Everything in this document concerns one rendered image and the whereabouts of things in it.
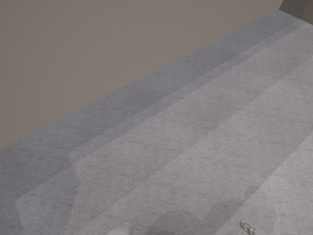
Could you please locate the robot left thigh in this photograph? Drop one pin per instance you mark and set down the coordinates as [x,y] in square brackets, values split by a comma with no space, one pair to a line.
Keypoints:
[122,229]

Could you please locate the robot right hand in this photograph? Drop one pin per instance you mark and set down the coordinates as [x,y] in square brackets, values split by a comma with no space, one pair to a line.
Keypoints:
[251,228]

